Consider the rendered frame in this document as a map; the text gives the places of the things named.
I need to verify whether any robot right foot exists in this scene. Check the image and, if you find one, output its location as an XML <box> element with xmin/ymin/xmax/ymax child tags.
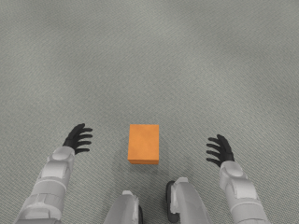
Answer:
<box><xmin>165</xmin><ymin>180</ymin><xmax>179</xmax><ymax>223</ymax></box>

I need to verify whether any right robot forearm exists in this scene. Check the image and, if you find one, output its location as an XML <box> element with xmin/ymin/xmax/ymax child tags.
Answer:
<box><xmin>219</xmin><ymin>161</ymin><xmax>273</xmax><ymax>224</ymax></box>

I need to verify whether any robot left hand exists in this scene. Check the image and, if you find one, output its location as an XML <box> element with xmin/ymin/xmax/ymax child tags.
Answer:
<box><xmin>63</xmin><ymin>123</ymin><xmax>93</xmax><ymax>155</ymax></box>

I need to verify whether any carton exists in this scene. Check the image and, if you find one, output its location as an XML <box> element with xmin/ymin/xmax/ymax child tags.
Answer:
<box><xmin>127</xmin><ymin>124</ymin><xmax>159</xmax><ymax>164</ymax></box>

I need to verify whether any left robot shin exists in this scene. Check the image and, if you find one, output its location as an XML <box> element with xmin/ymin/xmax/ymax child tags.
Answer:
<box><xmin>122</xmin><ymin>190</ymin><xmax>139</xmax><ymax>224</ymax></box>

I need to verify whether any left robot forearm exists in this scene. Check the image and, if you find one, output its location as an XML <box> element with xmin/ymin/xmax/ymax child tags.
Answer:
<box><xmin>13</xmin><ymin>146</ymin><xmax>76</xmax><ymax>224</ymax></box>

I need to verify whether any robot right hand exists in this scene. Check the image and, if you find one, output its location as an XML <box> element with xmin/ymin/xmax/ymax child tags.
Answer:
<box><xmin>206</xmin><ymin>134</ymin><xmax>235</xmax><ymax>168</ymax></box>

